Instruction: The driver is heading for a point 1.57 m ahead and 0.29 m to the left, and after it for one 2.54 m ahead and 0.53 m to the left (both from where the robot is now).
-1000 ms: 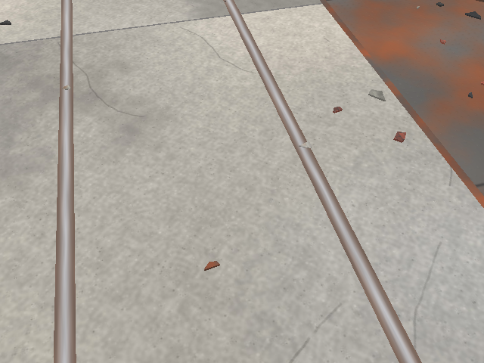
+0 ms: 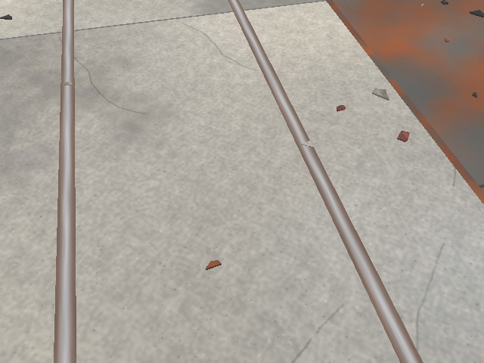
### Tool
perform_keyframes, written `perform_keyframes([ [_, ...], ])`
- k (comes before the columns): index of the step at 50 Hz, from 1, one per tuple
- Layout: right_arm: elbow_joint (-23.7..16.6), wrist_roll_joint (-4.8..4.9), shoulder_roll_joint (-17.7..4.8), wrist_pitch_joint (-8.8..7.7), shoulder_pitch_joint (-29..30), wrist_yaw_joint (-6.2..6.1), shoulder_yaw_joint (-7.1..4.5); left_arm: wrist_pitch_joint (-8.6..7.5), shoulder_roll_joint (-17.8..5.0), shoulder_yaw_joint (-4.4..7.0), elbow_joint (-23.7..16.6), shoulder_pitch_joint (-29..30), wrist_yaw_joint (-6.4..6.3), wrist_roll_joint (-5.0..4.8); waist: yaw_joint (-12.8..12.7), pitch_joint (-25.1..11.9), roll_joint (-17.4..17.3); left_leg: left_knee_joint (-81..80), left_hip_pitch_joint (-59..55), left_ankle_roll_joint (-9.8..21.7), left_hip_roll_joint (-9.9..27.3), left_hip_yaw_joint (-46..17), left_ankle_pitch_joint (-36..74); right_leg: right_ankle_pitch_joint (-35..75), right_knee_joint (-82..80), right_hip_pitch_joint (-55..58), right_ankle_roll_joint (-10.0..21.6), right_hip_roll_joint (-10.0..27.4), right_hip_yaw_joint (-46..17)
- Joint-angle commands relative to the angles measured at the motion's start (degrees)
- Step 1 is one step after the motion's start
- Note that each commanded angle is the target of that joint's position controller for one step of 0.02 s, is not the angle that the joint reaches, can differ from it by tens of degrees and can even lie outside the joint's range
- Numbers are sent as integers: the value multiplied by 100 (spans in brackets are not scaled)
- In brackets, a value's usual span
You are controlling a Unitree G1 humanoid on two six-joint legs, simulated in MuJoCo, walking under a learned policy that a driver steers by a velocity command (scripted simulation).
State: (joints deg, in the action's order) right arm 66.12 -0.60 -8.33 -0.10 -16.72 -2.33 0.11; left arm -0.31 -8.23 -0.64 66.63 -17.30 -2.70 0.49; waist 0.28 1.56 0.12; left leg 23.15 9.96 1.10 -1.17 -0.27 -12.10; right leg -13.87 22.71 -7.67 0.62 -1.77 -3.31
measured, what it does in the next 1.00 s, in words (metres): walks ahead: left foot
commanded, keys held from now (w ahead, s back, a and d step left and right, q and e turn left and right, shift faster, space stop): no key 0.16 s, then w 0.84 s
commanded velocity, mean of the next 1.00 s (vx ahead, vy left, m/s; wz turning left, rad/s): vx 0.30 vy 0.00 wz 0.00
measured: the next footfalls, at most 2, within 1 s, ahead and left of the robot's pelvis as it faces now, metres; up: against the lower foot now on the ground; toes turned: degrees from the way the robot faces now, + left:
left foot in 0.86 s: +0.41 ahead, +0.05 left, +0.00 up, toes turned +3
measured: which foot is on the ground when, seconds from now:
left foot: down 0.00-0.44, up 0.46-0.84, down 0.86-1.00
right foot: down 0.00-0.86, up 0.88-1.00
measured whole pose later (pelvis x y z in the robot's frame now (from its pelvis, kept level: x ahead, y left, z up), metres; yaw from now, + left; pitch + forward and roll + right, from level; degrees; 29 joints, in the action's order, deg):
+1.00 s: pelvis +0.32 +0.00 -0.01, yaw -1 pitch +0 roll +1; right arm 57.6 -1.0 -11.9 -4.4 -12.3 0.6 -3.4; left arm -4.8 -10.2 2.0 59.3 -19.6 0.2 1.6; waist -0.9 3.3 1.3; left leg 26.2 15.7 6.8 -4.7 7.5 -10.7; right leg -16.9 69.3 -20.5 5.4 1.2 -0.3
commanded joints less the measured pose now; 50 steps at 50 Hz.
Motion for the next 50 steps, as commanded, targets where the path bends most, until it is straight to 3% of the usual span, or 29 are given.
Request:
perform_keyframes([
  [1, -36, 0, -439, -19, -408, -15, -64, -16, -414, 58, -23, -443, -15, 0, -1, 281, -15, -388, -37, 144, 561, -523, 551, 740, -383, -356, 182, 530, -413],
  [8, -33, 1, -410, -23, -446, -20, -68, -17, -382, 62, -21, -489, -21, 1, -1, 295, -12, -379, -51, 150, 560, -519, 592, 764, -366, -346, 175, 534, -402],
  [9, -20, -5, -382, -19, -486, -17, -61, -15, -346, 52, -4, -540, -19, 10, 0, 177, -21, -438, -96, 157, 517, -512, 133, 354, -417, -309, 186, 487, -382],
  [12, -101, -22, -611, 50, -501, 7, -175, 31, -474, 132, -110, -536, 9, 55, 14, 432, -150, -362, 244, 394, 343, -603, -2161, -1715, -65, -758, 387, 168, -247],
  [14, -150, -31, -633, 72, -692, 36, -218, 23, -389, 133, -287, -403, 56, 103, 121, 855, -289, -506, 398, 648, 564, -1082, -3193, -2412, 293, -1448, 487, 96, -265],
  [17, -43, -57, -885, 20, -1246, 43, -358, -158, -144, 90, -598, -61, 152, 179, 311, 789, -878, -1297, -130, 1205, 1546, -2524, -3535, -1204, 1474, -1983, 387, -46, 409],
  [19, -156, -62, -946, -31, -984, 78, -410, -283, -260, 136, -721, -25, 222, 154, 151, 753, -715, -1433, 367, 1256, 1668, -2544, -3187, -1058, 1534, -1508, 395, 127, 462],
  [21, -370, 5, -907, -66, -337, 109, -422, -369, -118, 144, -535, -778, 262, 77, -349, 772, -654, -1020, 1421, 987, 1222, -1796, -2876, -917, 553, -36, 511, 0, 556],
  [22, -533, 23, -795, -108, 42, 120, -407, -398, -171, 184, -323, -1393, 232, 49, -634, 815, -369, -395, 2194, 778, 822, -1277, -2570, -822, 11, 950, 561, 16, 300],
  [23, -778, 48, -427, -194, 407, 155, -306, -436, -647, 314, -186, -2093, 158, 86, -928, 679, 772, 1170, 3045, 466, 143, -359, -2067, -1909, -976, 1684, 773, 1093, -1413],
  [24, -1024, -58, -327, -269, 539, 203, -270, -396, -1183, 476, -15, -2652, 168, 56, -987, 731, 1688, 2584, 3742, 364, -179, 378, -1862, -2547, -1661, 1840, 1203, 2167, -3164],
  [25, -1024, -213, -670, -303, 638, 245, -343, -362, -939, 437, -115, -2250, 151, 95, -712, 1034, 812, 3362, 3861, 419, 170, 115, -1593, -2274, -1547, 1429, 1303, 2211, -3085],
  [26, -970, -193, -545, -352, 511, 301, -328, -391, -787, 391, -281, -1836, 163, 96, -469, 1034, 424, 3617, 3769, 427, 309, 20, -1181, -1741, -1536, 1188, 1237, 2017, -2620],
  [27, -911, -142, -464, -396, 398, 352, -316, -436, -719, 366, -400, -1528, 170, 94, -298, 939, 308, 3696, 3616, 391, 417, -4, -808, -1136, -1589, 1126, 1140, 1799, -2160],
  [29, -925, -151, -522, -385, 430, 428, -354, -527, -568, 298, -447, -1368, 157, 66, -148, 752, 332, 3615, 3447, 285, 473, 132, -346, 100, -1631, 1140, 1011, 1477, -1389],
  [32, -1126, -143, -443, -304, 809, 439, -341, -589, -485, 232, -323, -1670, 152, 47, -130, 576, 470, 3402, 3443, 194, 326, 459, -47, 2238, -1374, 1226, 966, 1249, -648],
  [35, -1524, -94, -311, -273, 1694, 444, -241, -602, -518, 185, -329, -1661, 139, 58, -222, 727, 559, 2272, 3002, 176, 181, 727, 302, 2916, -1388, 788, 948, 1084, -262],
  [37, -1680, -49, -326, -257, 1963, 433, -202, -620, -643, 192, -317, -1664, 123, 60, -233, 740, 704, 1542, 2362, 288, 45, 876, 466, 3383, -1388, 607, 927, 1109, -148],
  [39, -1675, -36, -536, -253, 1695, 365, -260, -654, -793, 212, -316, -1560, 117, 48, -23, 525, 733, 1240, 1577, 510, -152, 951, 494, 4747, -980, 703, 854, 1236, -36],
  [41, -1342, -8, -829, -313, 565, 275, -403, -655, -950, 255, -330, -1426, 103, 45, 486, -128, 656, 972, 392, 724, -381, 875, 479, 5878, 372, 954, 710, 1234, 116],
  [42, -1059, -28, -943, -354, -287, 228, -484, -633, -1008, 271, -357, -1307, 115, 18, 869, -545, 563, 574, -643, 821, -294, 776, 695, 5429, 1451, 645, 628, 1095, 239],
  [43, -895, -166, -1335, -384, -1077, 178, -603, -619, -818, 224, -461, -1378, 154, 7, 1076, -1058, 154, 414, -1842, 1015, 732, -341, -348, 3542, 2992, -334, 598, 833, 367],
  [44, -931, -287, -1780, -374, -1207, 222, -689, -572, -66, 121, -550, -2056, 217, -127, 587, -1645, -1115, -190, -2934, 1838, 2490, -3382, -841, -1324, 5311, -2113, 408, -199, 538],
  [45, -942, -38, -1576, -328, -785, 292, -671, -535, -666, 280, -586, -1620, 227, -8, 567, -1375, -446, -941, -2361, 1875, 2329, -4114, -1659, -1155, 5788, -2618, 532, -71, -78],
  [46, -1062, 15, -1241, -350, -93, 301, -566, -535, -736, 320, -820, -1025, 246, 38, 292, -416, -325, -1111, -1473, 1677, 2185, -3171, -1805, -556, 5590, -2878, 573, 272, -28],
  [47, -1100, 3, -905, -419, 206, 325, -481, -557, -687, 323, -885, -707, 265, 72, 191, 2, -16, -1298, -747, 1526, 1929, -2541, -1079, -219, 5286, -2708, 579, 452, 11],
  [48, -1053, -25, -733, -480, 236, 309, -422, -521, -606, 342, -878, -653, 283, 112, 17, 149, 7, -1359, -316, 1364, 1675, -2004, -445, -110, 5029, -2453, 555, 580, 13],
  [50, -869, -33, -513, -570, -16, 257, -327, -386, -385, 331, -843, -834, 344, 176, -227, 141, -116, -1449, 105, 1202, 1396, -1305, 444, -110, 4588, -2016, 440, 684, 64],
])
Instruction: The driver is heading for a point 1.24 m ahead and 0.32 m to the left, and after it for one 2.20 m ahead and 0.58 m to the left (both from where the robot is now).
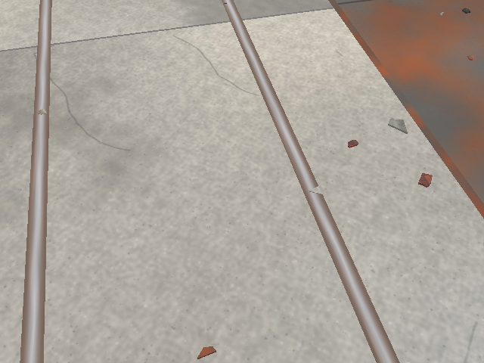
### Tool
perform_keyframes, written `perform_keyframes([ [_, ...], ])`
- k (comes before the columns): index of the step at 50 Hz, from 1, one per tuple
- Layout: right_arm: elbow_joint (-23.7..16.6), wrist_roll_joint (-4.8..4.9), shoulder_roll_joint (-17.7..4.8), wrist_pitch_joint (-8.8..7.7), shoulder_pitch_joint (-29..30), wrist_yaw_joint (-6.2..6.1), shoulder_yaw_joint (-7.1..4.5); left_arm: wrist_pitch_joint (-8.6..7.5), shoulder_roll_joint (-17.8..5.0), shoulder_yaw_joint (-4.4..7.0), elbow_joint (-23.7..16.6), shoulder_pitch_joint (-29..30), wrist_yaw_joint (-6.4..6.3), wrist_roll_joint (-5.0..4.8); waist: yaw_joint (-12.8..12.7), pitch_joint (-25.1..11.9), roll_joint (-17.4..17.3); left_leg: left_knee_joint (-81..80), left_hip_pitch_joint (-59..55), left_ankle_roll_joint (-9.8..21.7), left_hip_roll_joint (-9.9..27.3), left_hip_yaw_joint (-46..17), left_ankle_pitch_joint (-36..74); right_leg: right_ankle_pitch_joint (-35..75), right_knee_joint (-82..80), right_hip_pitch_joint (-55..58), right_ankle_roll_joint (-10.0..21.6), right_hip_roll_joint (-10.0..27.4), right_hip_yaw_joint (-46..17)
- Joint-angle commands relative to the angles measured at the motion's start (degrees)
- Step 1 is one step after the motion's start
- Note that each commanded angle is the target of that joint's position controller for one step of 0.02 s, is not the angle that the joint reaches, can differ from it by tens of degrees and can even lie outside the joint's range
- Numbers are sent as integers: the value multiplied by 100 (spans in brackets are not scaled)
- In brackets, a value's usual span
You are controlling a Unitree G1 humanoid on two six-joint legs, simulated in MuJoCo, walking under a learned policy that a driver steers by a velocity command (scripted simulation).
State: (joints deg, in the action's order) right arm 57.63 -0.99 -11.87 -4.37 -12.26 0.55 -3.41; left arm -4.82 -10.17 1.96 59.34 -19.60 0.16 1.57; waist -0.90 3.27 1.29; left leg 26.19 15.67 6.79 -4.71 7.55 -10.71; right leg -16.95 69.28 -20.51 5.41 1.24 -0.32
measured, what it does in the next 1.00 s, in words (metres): walks ahead, turning left: right foot, then left foot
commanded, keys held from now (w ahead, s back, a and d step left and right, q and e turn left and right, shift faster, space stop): w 0.02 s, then w+q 0.12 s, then q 0.70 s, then no key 0.16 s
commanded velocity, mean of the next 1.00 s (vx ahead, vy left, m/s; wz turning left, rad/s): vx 0.18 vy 0.00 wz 0.42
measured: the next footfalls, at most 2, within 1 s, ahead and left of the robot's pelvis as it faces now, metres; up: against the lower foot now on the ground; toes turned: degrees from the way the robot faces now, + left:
right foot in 0.36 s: +0.38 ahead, -0.09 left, +0.00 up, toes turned +7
left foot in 0.82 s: +0.23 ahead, +0.10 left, +0.00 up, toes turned +28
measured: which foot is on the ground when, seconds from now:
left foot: down 0.00-0.36, up 0.38-0.80, down 0.82-1.00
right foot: up 0.00-0.34, down 0.36-0.82, up 0.84-1.00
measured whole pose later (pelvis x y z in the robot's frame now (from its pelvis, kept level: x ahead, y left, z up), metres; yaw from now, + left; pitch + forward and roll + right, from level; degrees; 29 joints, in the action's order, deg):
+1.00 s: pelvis +0.23 +0.01 +0.01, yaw +29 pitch +1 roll -2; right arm 43.3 -0.9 -13.2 1.6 -13.0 -0.3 -3.1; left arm 2.6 -15.5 4.1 47.1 -12.4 -0.3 1.5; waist -0.7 1.6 2.5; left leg 24.9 13.6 4.1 -2.2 0.0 -12.1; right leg -20.3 57.9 -29.4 -1.2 1.7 2.2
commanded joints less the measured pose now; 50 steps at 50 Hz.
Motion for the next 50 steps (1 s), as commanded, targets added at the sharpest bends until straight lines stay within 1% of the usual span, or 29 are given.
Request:
perform_keyframes([
  [1, 47, 11, -201, -187, -644, -46, 30, 111, -155, 75, -146, -549, 77, 74, -140, -13, -265, -1771, -452, 632, 1689, -1907, 693, 211, -211, -763, -87, 386, -155],
  [4, 138, 44, -387, -205, -1037, -66, 33, 189, -244, 105, -471, 248, 117, 106, -84, 193, -346, -1917, -504, 665, 1510, -1669, 1028, 617, -897, -1319, -285, 482, 78],
  [7, 130, 57, -411, -169, -1351, -73, 58, 195, -289, 96, -826, 1173, 137, 53, 116, 334, -347, -1927, -696, 623, 1374, -1593, 1451, 1212, -1936, -1654, -502, 427, 224],
  [9, 155, 46, -404, -157, -1548, -89, 81, 181, -211, 58, -969, 1578, 119, 4, 212, 344, -394, -1580, -790, 467, 1263, -1393, 2959, 1490, -2615, -1434, -576, 201, 375],
  [11, 160, 34, -480, -118, -1715, -112, 72, 171, -198, 32, -1049, 1779, 65, -54, 298, 142, -539, -1073, -987, 294, 1145, -1241, 4049, 1649, -2998, -1124, -563, -62, 472],
  [14, 86, -14, -539, -26, -1745, -157, 44, 133, -349, 37, -1154, 1854, -40, -99, 338, -85, -795, -437, -1286, 215, 1112, -1415, 4448, 1529, -3383, -755, -450, -290, 373],
  [16, -67, -27, -625, -4, -1458, -195, -8, 63, -607, 117, -998, 1205, -113, -96, 55, -298, -844, 233, -1328, 73, 1065, -1650, 4490, 1392, -3948, 24, -317, -394, 198],
  [17, -149, 45, -683, -14, -1255, -182, -39, -17, -736, 170, -845, 608, -154, -60, -260, -505, -681, 1007, -1164, -50, 905, -1603, 4116, 2065, -4609, 786, -236, -317, 182],
  [18, -359, 172, -515, -45, -1201, -176, -7, -117, -1076, 258, -769, -40, -201, 82, -435, -1104, -304, 2190, -345, -185, 657, -1551, 2531, 3782, -4496, 2162, -43, 571, -404],
  [19, -487, 339, 91, 7, -1950, -267, 70, -108, -1498, 324, -913, -269, -165, 182, -115, -2124, 973, 4068, 957, -305, -150, -963, -2499, 7252, -3714, 3769, 627, 2625, -1941],
  [20, -383, 300, -390, 151, -2340, -350, -47, 15, -1401, 348, -1056, -70, -111, -61, -74, -2842, 860, 4946, 1154, -306, -63, -1030, -2827, 6657, -3940, 3547, 1165, 2863, -2525],
  [21, -351, 129, -562, 262, -1967, -330, -126, 86, -920, 240, -1246, 461, -118, -90, 57, -2166, 288, 5102, 1321, -381, 197, -1077, -2306, 5229, -4325, 2732, 1087, 2457, -2105],
  [22, -470, 10, -490, 316, -1494, -257, -146, 120, -590, 133, -1296, 828, -161, -78, 105, -1387, 207, 4872, 1473, -468, 358, -1009, -1980, 4369, -4659, 1977, 888, 2059, -1508],
  [23, -556, -51, -460, 376, -1253, -189, -183, 136, -507, 92, -1275, 908, -220, -47, 178, -963, 309, 4702, 1473, -562, 490, -1002, -1767, 4049, -4885, 1478, 757, 1794, -1091],
  [24, -584, -100, -389, 465, -1230, -124, -195, 154, -537, 97, -1240, 884, -285, -48, 254, -756, 471, 4575, 1319, -649, 558, -955, -1609, 3826, -5044, 1060, 714, 1617, -721],
  [27, -671, -76, -258, 652, -1280, -75, -196, 126, -689, 134, -1232, 802, -290, 4, 395, -831, 418, 4431, 1097, -721, 476, -804, -1404, 3700, -5169, 674, 819, 1558, -256],
  [29, -831, -89, -293, 755, -1008, -55, -192, 136, -764, 154, -1282, 884, -265, 36, 410, -790, 483, 3975, 1161, -704, 569, -752, -1278, 2899, -5293, 536, 823, 1598, -68],
  [32, -1145, -82, -341, 866, -459, 61, -139, 223, -895, 198, -1351, 966, -232, 49, 308, -693, 685, 3033, 952, -654, 700, -608, -988, 1416, -5493, 316, 730, 1583, 197],
  [37, -1553, -26, -545, 865, -33, 169, -128, 388, -1277, 331, -1403, 815, -161, 52, 102, -740, 663, 1857, 321, -495, 615, -283, -1263, 394, -5341, 387, 564, 1871, 309],
  [39, -1596, -13, -544, 796, -233, 171, -130, 462, -1386, 378, -1418, 841, -143, 13, 219, -719, 493, 932, -275, -351, 515, -185, -967, 211, -4940, 225, 251, 1857, 524],
  [40, -1524, -13, -626, 729, -475, 150, -156, 526, -1334, 396, -1359, 659, -122, 38, 273, -684, 161, 271, -729, -255, 470, -413, -711, 69, -4452, -58, -71, 1700, 751],
  [41, -1543, -61, -977, 635, -589, 84, -223, 612, -1044, 360, -1342, 418, -62, 43, 269, -452, -1063, -1044, -860, -53, 1354, -1843, -837, -700, -3104, -621, -523, 1115, 1326],
  [42, -1761, -42, -1852, 613, -469, 19, -405, 658, -721, 261, -1780, 659, -115, -34, 227, -22, -2139, -1421, -595, 682, 2740, -3942, 446, -1997, -2112, -1922, -897, 41, 1158],
  [43, -1644, -116, -1681, 620, -734, -80, -436, 721, -895, 262, -1817, 1137, -158, 34, 500, -32, -1278, -1313, -270, 995, 2647, -3462, 783, -1721, -1211, -1709, -829, 171, 325],
  [44, -1660, -94, -1349, 609, -415, -135, -320, 739, -829, 255, -1772, 1005, -129, -58, 207, -91, -1072, -1215, -118, 862, 2236, -2851, 714, -1169, -1054, -1528, -773, 200, 103],
  [45, -1740, -73, -1120, 605, 31, -134, -238, 702, -846, 265, -1648, 816, -98, -109, -31, -98, -941, -1181, -113, 611, 1822, -2351, 698, -621, -1118, -1373, -696, 207, 32],
  [46, -1834, -34, -1004, 574, 290, -133, -195, 675, -954, 306, -1538, 648, -84, -31, -114, -272, -1011, -1074, -323, 508, 1593, -2069, 1168, -316, -988, -1300, -633, 125, 112],
  [47, -1883, 2, -839, 536, 341, -124, -140, 673, -1008, 329, -1429, 458, -61, 38, -131, -505, -915, -967, -511, 527, 1504, -1876, 1800, -226, -823, -1141, -622, 78, 153],
  [50, -1794, 34, -759, 441, 13, -109, -86, 733, -842, 285, -1439, 490, -38, -22, -41, -690, -590, -868, -958, 586, 1599, -1843, 2407, -279, -1056, -1013, -674, 73, 84],
])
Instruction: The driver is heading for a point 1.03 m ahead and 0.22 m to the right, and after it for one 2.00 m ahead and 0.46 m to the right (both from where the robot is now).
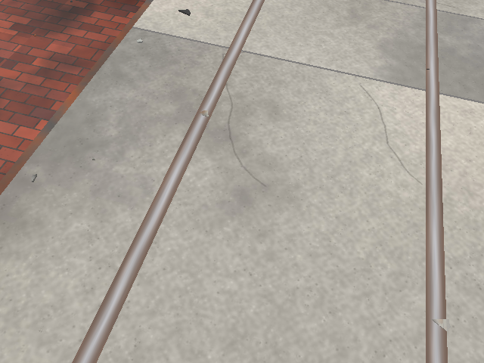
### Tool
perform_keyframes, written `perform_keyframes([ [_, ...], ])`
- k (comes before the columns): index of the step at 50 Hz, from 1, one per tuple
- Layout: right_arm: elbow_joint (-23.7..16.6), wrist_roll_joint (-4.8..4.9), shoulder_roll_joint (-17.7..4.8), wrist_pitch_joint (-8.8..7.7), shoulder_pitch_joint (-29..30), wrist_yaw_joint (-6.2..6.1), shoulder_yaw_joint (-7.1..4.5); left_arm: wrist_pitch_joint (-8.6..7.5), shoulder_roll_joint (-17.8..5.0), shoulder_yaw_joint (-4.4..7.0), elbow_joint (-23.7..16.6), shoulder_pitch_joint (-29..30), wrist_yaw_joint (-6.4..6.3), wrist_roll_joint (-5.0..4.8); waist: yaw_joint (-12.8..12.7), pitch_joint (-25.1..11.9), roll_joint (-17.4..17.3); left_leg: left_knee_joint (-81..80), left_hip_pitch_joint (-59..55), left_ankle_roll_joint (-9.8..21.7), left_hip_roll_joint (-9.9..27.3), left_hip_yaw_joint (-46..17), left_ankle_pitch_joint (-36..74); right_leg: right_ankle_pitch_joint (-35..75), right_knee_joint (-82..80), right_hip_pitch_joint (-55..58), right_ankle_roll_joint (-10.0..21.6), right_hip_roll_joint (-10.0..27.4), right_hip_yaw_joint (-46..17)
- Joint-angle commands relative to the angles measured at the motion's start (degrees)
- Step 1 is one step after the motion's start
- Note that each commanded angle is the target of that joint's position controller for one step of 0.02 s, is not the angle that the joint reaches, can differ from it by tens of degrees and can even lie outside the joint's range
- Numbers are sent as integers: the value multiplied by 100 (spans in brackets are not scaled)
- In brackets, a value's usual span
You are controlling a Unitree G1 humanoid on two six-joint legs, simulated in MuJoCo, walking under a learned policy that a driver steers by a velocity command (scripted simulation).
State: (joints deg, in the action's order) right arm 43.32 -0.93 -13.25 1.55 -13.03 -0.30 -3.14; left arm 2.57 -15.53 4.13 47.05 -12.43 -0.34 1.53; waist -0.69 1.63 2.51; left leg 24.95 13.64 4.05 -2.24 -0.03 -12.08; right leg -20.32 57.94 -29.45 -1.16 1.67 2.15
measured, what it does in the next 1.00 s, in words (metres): walks ahead: right foot, then left foot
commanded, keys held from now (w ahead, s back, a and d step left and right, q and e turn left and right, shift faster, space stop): no key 0.12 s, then w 0.42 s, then w+e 0.46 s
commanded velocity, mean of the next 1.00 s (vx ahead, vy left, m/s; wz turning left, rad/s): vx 0.33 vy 0.00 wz -0.08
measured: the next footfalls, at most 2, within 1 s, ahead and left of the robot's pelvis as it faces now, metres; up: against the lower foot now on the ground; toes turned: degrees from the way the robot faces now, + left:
right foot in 0.24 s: +0.02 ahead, -0.11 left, +0.00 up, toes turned +1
left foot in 0.66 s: +0.28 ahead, +0.14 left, +0.00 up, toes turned +4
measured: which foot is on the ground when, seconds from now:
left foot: down 0.00-0.26, up 0.28-0.64, down 0.66-1.00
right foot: up 0.00-0.22, down 0.24-0.66, up 0.68-1.00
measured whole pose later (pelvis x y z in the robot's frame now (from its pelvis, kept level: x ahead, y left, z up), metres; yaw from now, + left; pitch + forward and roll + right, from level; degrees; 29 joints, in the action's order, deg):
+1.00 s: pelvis +0.30 +0.06 +0.00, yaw -10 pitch +1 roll +1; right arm 52.7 -1.2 -11.6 -5.8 -23.6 -0.5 -2.5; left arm -0.2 -14.0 3.8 48.8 -8.6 3.8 1.9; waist 1.6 1.7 2.2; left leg 13.3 -0.3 3.2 -1.8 13.6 -14.7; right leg -2.7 53.7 -39.2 3.2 4.6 1.0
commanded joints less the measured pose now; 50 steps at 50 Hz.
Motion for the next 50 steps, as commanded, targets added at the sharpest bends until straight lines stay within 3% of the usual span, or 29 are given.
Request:
perform_keyframes([
  [1, -321, 17, -625, -164, 4, -37, -104, 20, -249, 39, -228, -167, 7, -34, -11, -479, -760, -748, -861, 866, 1379, -1119, 2457, 28, -215, -87, -33, 45, -187],
  [6, -163, -58, -703, -144, -146, -64, -71, 53, -183, -51, -277, -11, -65, -70, 214, -301, -994, -635, -711, 916, 1402, -1263, 2059, -377, -1633, 740, 77, -88, -111],
  [7, -115, -66, -717, -138, -213, -59, -69, 27, -174, -68, -263, -78, -72, -68, 242, -409, -974, -722, -671, 931, 1388, -1356, 1374, -431, -1889, 967, 117, -140, -49],
  [9, 13, -57, -821, -86, -328, -45, -99, -64, -163, -83, -239, -161, -56, -12, 232, -282, -934, -980, -425, 943, 1320, -1674, -808, -459, -2408, 1296, 230, -294, 146],
  [11, 25, 18, -769, -42, -117, -37, -88, -189, -40, -121, -90, -534, -36, 28, -75, 31, -683, -932, 496, 728, 1096, -1713, -2300, 22, -3502, 2316, 461, -350, 204],
  [12, -54, 25, -574, -78, 81, -33, -38, -273, -164, -102, 16, -879, -54, 51, -241, 118, -343, -498, 1241, 518, 836, -1527, -2408, -339, -3855, 2992, 634, 79, -449],
  [13, -276, 60, -217, -157, 423, -1, 54, -347, -630, -20, 103, -1392, -88, 61, -454, 101, 546, 676, 2201, 224, 209, -723, -2161, -1606, -4571, 3561, 982, 1125, -1904],
  [14, -474, -7, -399, -226, 855, 24, 23, -372, -1107, 142, 257, -1591, -43, 3, -591, 693, 1162, 1555, 2848, 75, -276, 120, -1674, -2486, -5405, 3049, 1483, 2019, -3353],
  [15, -505, -114, -664, -285, 1041, 63, -66, -410, -815, 89, 269, -1402, -31, 31, -445, 1053, 533, 2176, 2852, 49, 127, -250, -1297, -2218, -5485, 2727, 1606, 2059, -3323],
  [16, -370, -95, -622, -328, 733, 135, -84, -467, -618, 38, 227, -1132, -16, -18, -191, 920, 360, 2381, 2782, 7, 188, -290, -1006, -1897, -5462, 2769, 1494, 1795, -2937],
  [18, -131, -131, -631, -360, 380, 254, -121, -573, -482, 17, 182, -867, -7, -71, -18, 616, 358, 2651, 2625, -90, 296, -102, -547, -843, -5438, 3007, 1262, 1326, -2068],
  [21, -134, -133, -372, -357, 615, 315, -64, -698, -330, -3, 354, -1136, 34, -76, -112, 396, 300, 2581, 2614, -231, 386, 154, -53, 409, -5299, 3143, 1220, 1026, -1319],
  [25, -344, -107, -250, -352, 1285, 337, 6, -744, -390, 14, 532, -1449, 52, -51, -335, 494, 404, 1665, 2332, -338, 463, 349, 259, 1251, -5172, 2959, 1241, 1005, -932],
  [28, -425, -90, -334, -361, 1429, 318, -5, -751, -535, 44, 607, -1510, 51, -49, -331, 510, 457, 1107, 1693, -238, 390, 447, 136, 1937, -4906, 2735, 1192, 1103, -871],
  [30, -394, -86, -426, -392, 1142, 270, -49, -728, -673, 72, 617, -1382, 51, -59, -120, 444, 430, 856, 1032, -126, 263, 489, 21, 2411, -4597, 2524, 1133, 1209, -989],
  [31, -256, -85, -469, -424, 684, 229, -89, -715, -741, 83, 598, -1221, 54, -71, 149, 308, 358, 546, 371, -72, 129, 520, 108, 2928, -4172, 2354, 1042, 1137, -934],
  [32, 31, -125, -622, -489, -118, 158, -172, -706, -693, 66, 600, -1160, 67, -85, 495, -91, 47, 227, -731, 12, 34, 482, 201, 3406, -3176, 2054, 907, 828, -680],
  [33, 233, -242, -1038, -570, -1117, 60, -292, -714, -511, 3, 468, -1049, 85, -110, 907, -813, -521, -68, -2062, 221, 908, -456, -532, 2546, -1655, 1244, 742, 424, -361],
  [34, 298, -311, -1770, -582, -1704, 18, -432, -702, 235, -170, 243, -1487, 87, -236, 807, -1600, -2029, -921, -3244, 679, 2684, -3059, -2069, -673, 300, -351, 503, -443, 101],
  [35, 284, -184, -1476, -536, -1421, 22, -371, -632, -335, -19, 359, -1343, 48, -122, 720, -1324, -1306, -1407, -2435, 769, 2749, -3812, -2708, -839, 1058, -620, 652, -287, -571],
  [36, 171, -147, -1076, -533, -729, 30, -243, -614, -392, 26, 296, -1035, 93, -115, 425, -545, -863, -1420, -1699, 630, 2518, -2955, -2616, -306, 1156, -699, 744, 18, -681],
  [37, 125, -110, -761, -572, -327, 54, -158, -617, -270, 4, 303, -899, 147, -125, 270, -170, -696, -1554, -1136, 511, 2237, -2189, -1769, 107, 954, -575, 739, 207, -627],
  [39, 182, -76, -470, -658, -186, 21, -66, -506, -161, 20, 377, -944, 212, -18, 64, 17, -855, -1672, -696, 277, 1815, -1083, -550, 402, 696, -300, 661, 368, -542],
  [44, 435, -8, -476, -828, -673, -21, -71, -325, 13, 13, 158, -320, 356, 26, 22, 158, -634, -1823, -895, 356, 1760, -61, 794, 1148, 622, -999, 503, 418, -411],
  [50, 668, -21, -442, -827, -978, -45, -37, -343, 136, -99, -286, 895, 473, 43, 171, 456, -606, -1754, -990, 302, 1571, 936, 1879, 2155, -1025, -1070, 423, 296, 76],
])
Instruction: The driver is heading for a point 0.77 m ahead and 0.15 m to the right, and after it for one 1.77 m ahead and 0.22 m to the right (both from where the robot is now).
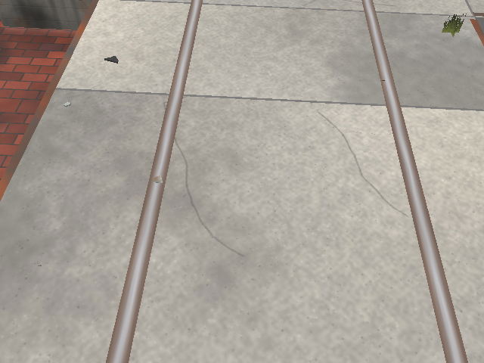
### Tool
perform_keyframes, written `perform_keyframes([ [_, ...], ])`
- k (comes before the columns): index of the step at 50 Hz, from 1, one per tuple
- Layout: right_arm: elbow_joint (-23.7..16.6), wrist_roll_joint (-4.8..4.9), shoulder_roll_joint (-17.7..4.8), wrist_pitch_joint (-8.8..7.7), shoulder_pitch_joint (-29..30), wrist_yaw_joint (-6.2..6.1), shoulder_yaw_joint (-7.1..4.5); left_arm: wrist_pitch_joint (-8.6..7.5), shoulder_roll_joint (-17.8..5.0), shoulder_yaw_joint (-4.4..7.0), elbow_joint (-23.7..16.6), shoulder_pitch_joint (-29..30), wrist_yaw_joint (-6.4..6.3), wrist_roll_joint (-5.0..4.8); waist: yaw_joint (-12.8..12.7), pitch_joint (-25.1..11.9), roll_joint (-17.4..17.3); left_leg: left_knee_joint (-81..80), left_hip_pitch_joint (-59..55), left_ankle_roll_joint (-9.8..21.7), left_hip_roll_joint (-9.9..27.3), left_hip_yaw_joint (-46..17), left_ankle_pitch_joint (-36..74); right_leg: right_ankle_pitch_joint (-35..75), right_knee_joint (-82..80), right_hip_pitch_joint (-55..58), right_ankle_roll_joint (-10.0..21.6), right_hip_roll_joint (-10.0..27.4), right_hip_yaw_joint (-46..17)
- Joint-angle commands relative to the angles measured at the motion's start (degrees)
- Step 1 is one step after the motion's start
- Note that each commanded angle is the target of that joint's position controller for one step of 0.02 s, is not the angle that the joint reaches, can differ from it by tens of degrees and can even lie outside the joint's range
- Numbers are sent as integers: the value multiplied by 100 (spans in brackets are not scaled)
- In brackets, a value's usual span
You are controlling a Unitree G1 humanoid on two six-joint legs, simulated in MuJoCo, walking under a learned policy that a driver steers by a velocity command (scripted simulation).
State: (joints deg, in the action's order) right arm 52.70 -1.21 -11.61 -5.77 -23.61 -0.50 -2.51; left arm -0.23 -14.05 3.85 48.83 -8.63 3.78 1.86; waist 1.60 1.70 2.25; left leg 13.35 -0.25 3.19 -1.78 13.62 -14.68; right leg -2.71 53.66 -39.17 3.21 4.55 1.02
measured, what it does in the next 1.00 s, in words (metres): walks ahead, turning right: right foot, then left foot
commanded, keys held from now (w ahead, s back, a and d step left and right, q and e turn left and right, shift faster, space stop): w+e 0.46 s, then w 0.46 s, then q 0.08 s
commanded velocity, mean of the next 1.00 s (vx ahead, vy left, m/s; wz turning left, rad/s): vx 0.49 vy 0.00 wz -0.37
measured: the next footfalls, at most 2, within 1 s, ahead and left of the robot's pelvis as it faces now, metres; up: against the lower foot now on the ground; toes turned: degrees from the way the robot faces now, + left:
right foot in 0.20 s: +0.26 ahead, -0.09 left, +0.00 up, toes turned -12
left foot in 0.74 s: +0.63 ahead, -0.03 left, +0.00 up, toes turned -20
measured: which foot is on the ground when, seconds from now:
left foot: down 0.00-0.22, up 0.24-0.72, down 0.74-1.00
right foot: up 0.00-0.18, down 0.20-0.76, up 0.78-1.00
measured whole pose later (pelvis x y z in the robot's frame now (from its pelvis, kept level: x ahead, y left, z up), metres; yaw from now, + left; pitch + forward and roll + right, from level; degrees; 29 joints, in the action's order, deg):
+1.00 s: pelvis +0.57 -0.08 +0.00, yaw -22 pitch +0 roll +0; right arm 51.6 -0.4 -13.3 -4.9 -21.2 1.0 -2.1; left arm -2.2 -15.3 2.0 47.3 -12.0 1.6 2.5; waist 1.2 2.3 2.7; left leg 16.9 7.4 4.8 -4.1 3.1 -9.7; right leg -13.2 57.5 -32.5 1.7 3.0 -1.4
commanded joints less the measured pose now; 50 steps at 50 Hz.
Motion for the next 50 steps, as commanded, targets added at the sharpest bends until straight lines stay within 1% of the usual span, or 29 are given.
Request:
perform_keyframes([
  [1, -218, 11, -654, -91, -17, -42, -109, -65, 1, -96, -552, 726, 81, 16, -1, 486, -587, -587, 318, 373, 1563, -329, 2337, 427, -893, -5, 26, -19, 337],
  [4, -54, 15, -776, -32, -263, -93, -133, -74, -32, -121, -741, 1080, 101, 31, 76, 519, -572, -314, -228, 315, 1661, -57, 3249, 157, -1534, 208, 231, -176, 658],
  [6, -1, 6, -917, 32, -261, -138, -157, -65, -114, -87, -745, 931, 56, 40, -49, 299, -699, 302, -596, 257, 1693, 136, 4981, -330, -1718, 656, 452, -495, 886],
  [8, 17, -14, -1120, 140, -200, -167, -211, -74, -285, 1, -598, 269, -18, 35, -371, -150, -865, 1503, -787, 279, 1745, 222, 6325, -1000, -1797, 1441, 736, -887, 1003],
  [9, -5, -12, -1203, 198, -176, -154, -234, -115, -439, 87, -432, -332, -65, 45, -608, -511, -854, 2484, -588, 282, 1765, 198, 6058, -1163, -2040, 2182, 889, -1047, 910],
  [10, -90, 4, -1215, 220, -56, -119, -238, -159, -696, 221, -159, -1206, -151, 110, -1045, -953, -552, 3953, 252, 135, 1648, 259, 4844, -1117, -2532, 3500, 1106, -933, 497],
  [11, -360, 32, -602, 201, -215, -55, -119, -156, -1294, 383, -138, -1418, -240, 147, -824, -1446, 418, 5843, 2287, -97, 1076, 151, 472, -1568, -2567, 5146, 1605, 688, -1739],
  [12, -789, 80, -735, 137, 137, 26, -152, -92, -1655, 455, -276, -1393, -234, -2, -738, -1860, 722, 7219, 3916, -307, -30, -937, -1741, -1552, -3566, 5852, 2346, 1583, -4624],
  [13, -925, 39, -900, 66, 871, 56, -170, -36, -1445, 414, -222, -1264, -283, -76, -820, -1074, -58, 7099, 4572, -249, 414, -1543, -1035, -1302, -3843, 5417, 2069, 1412, -3755],
  [14, -951, 83, -845, -15, 889, 72, -128, -53, -1169, 341, -204, -973, -319, -132, -584, -487, -231, 6567, 4408, -224, 644, -1517, -479, -692, -3926, 4586, 1854, 1266, -3029],
  [15, -834, 51, -828, -19, 757, 55, -134, -99, -928, 278, -224, -697, -332, -124, -285, -174, -528, 6026, 4004, -245, 824, -1528, -286, 64, -3982, 3915, 1579, 928, -2472],
  [16, -816, -64, -808, 74, 651, 50, -131, -152, -800, 232, -237, -550, -359, -169, -91, -98, -509, 5734, 3629, -329, 898, -1553, -275, 626, -4018, 3469, 1463, 655, -2056],
  [18, -801, -179, -726, 284, 506, 92, -118, -284, -723, 180, -248, -563, -352, -205, 57, -234, -368, 5389, 3245, -480, 918, -1513, -287, 1266, -4048, 3137, 1413, 371, -1676],
  [21, -1008, -172, -647, 410, 969, 142, -89, -359, -931, 220, -184, -905, -332, -200, -32, -110, -194, 4754, 3511, -635, 898, -1367, 180, 1270, -4164, 2939, 1313, 156, -1505],
  [25, -1303, -142, -673, 416, 1876, 169, -56, -350, -895, 197, -111, -1419, -331, -192, -385, 54, 65, 3629, 4007, -658, 815, -1324, 1056, 1204, -4191, 3360, 1071, 75, -1542],
  [31, -1604, -75, -645, 299, 2766, 255, 37, -389, -885, 125, 48, -1942, -417, -117, -742, 155, 167, 2304, 3840, -354, 524, -1175, 1515, 1860, -3972, 4182, 913, 309, -1552],
  [34, -1524, -53, -837, 237, 2296, 229, -25, -418, -1061, 137, 29, -1671, -471, -82, -390, 128, 253, 1777, 2885, -46, 299, -1189, 1009, 2732, -3631, 4232, 689, 480, -1531],
  [35, -1367, -38, -960, 214, 1804, 180, -84, -431, -1133, 149, 32, -1582, -471, -64, -176, -87, 279, 1701, 2247, 56, 102, -1123, 712, 3529, -3142, 4230, 605, 429, -1457],
  [36, -1104, -33, -1058, 169, 980, 112, -145, -431, -1155, 146, 47, -1500, -444, -50, 222, -501, 99, 1362, 1304, 182, -29, -1032, 762, 3819, -2151, 4135, 510, 192, -1232],
  [37, -937, -127, -1302, 114, 110, 27, -220, -453, -969, 86, -20, -1526, -416, -70, 575, -1103, -181, 1314, -32, 399, 671, -1716, 449, 2648, -792, 3345, 431, -69, -1063],
  [38, -919, -270, -1971, 113, -404, -3, -379, -458, -386, -31, -142, -2238, -382, -290, 350, -1936, -1467, 1058, -1625, 1106, 2329, -4356, -170, -502, 1364, 1614, 142, -983, -557],
  [39, -817, -91, -1721, 200, -177, 82, -358, -451, -697, 8, -43, -2302, -392, -170, 216, -1863, -1503, 214, -1416, 1342, 2578, -5878, -463, -2582, 2045, 775, 182, -1207, -779],
  [40, -920, -5, -1292, 224, 454, 107, -263, -413, -800, 31, -77, -1826, -391, -80, 5, -806, -810, 147, -503, 1248, 2373, -4994, -939, -2108, 2211, 479, 201, -806, -857],
  [41, -954, 4, -925, 201, 800, 136, -171, -419, -758, -3, -154, -1377, -342, -47, -5, -350, -339, 26, 192, 1106, 2073, -4167, -616, -1711, 1887, 544, 199, -581, -807],
  [42, -895, -23, -800, 173, 888, 130, -122, -394, -663, -18, -204, -1213, -302, -45, -111, -123, -421, -110, 579, 932, 1776, -3555, -98, -1566, 1565, 661, 191, -407, -729],
  [44, -713, 12, -723, 91, 778, 116, -75, -272, -546, -57, -152, -1329, -230, 50, -279, -77, -695, -277, 968, 780, 1441, -2852, 808, -1420, 1214, 1004, 91, -263, -580],
  [46, -557, 65, -802, -1, 532, 143, -96, -217, -470, -86, -158, -1278, -193, 65, -319, -107, -690, -383, 928, 853, 1380, -2553, 1463, -1271, 1047, 880, 10, -194, -419],
  [48, -415, 106, -833, -25, 351, 149, -86, -205, -403, -123, -296, -849, -201, 88, -309, 98, -609, -384, 911, 946, 1311, -2286, 2905, -1020, 612, 591, -161, -82, -169],
  [50, -292, 107, -802, 3, 210, 138, -58, -219, -262, -193, -414, -479, -226, 66, -277, 85, -601, -125, 888, 886, 1086, -1892, 4434, -720, -85, 662, -340, -137, 16],
])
